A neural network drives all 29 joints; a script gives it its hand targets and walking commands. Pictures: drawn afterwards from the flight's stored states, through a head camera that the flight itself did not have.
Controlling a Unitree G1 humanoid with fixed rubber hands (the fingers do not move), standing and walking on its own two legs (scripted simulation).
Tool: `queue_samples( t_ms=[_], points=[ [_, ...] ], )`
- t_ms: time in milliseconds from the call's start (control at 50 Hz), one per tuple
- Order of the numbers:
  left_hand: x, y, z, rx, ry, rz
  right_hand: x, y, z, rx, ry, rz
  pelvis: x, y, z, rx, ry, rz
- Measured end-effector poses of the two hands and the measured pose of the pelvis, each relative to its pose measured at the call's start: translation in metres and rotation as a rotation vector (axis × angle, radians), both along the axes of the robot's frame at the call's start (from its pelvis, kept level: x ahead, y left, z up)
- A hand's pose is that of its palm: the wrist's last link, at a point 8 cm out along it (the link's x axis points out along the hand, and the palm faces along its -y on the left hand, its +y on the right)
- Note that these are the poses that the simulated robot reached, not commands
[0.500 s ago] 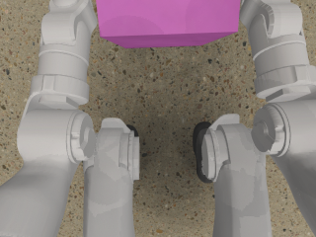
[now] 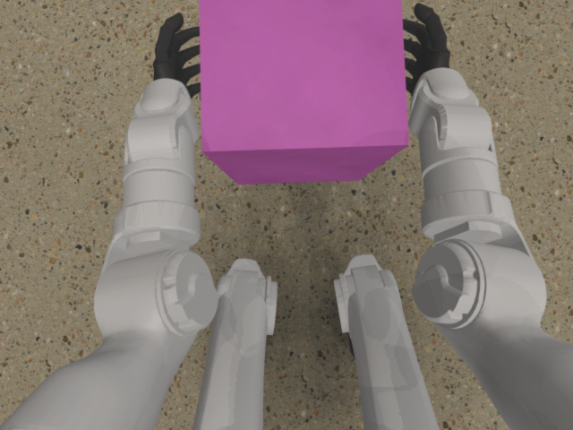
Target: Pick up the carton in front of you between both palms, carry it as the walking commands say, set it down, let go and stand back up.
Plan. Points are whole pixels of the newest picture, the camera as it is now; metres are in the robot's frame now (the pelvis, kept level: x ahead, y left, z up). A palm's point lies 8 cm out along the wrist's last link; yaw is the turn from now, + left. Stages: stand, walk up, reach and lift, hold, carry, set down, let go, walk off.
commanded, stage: reach and lift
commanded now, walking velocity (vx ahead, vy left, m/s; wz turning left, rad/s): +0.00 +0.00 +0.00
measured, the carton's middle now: (298, 98) +0.54 +0.00 -0.13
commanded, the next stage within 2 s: none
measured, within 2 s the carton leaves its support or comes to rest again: neither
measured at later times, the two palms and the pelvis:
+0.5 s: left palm (102, 46) +0.49 +0.15 +0.10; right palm (516, 31) +0.49 -0.15 +0.10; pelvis +0.06 +0.00 +0.14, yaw +0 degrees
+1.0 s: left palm out of the picture +0.44 +0.15 +0.25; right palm out of the picture +0.43 -0.15 +0.25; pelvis +0.11 +0.00 +0.26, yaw +0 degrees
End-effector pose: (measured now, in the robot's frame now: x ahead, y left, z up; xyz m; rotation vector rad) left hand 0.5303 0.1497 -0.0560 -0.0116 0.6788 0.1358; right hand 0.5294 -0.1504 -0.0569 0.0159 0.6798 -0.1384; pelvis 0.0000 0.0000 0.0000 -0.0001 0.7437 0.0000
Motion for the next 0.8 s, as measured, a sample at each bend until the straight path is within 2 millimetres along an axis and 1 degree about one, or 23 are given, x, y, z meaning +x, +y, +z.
queue_samples(
  t_ms=[80,160,400,560,800],
  points=[
    [0.0,0.001,0.02,-0.003,-0.007,0.007,0.0,0.001,0.019,0.005,-0.007,0.002,0.004,0.0,0.013,-0.001,0.009,0.002],
    [-0.005,0.002,0.042,-0.003,0.002,0.009,-0.004,0.002,0.041,0.004,0.001,0.004,0.015,0.0,0.032,0.0,0.01,0.001],
    [-0.027,0.0,0.125,-0.01,0.012,0.007,-0.028,0.0,0.125,0.011,0.012,-0.012,0.05,0.001,0.104,0.001,-0.066,-0.001],
    [-0.05,0.0,0.171,-0.012,0.021,0.009,-0.051,0.0,0.17,0.014,0.021,-0.014,0.065,0.001,0.153,0.0,-0.145,-0.002],
    [-0.076,0.001,0.244,-0.017,0.011,0.019,-0.075,0.001,0.245,0.014,0.011,-0.009,0.085,0.0,0.214,0.0,-0.312,0.001]
  ],
)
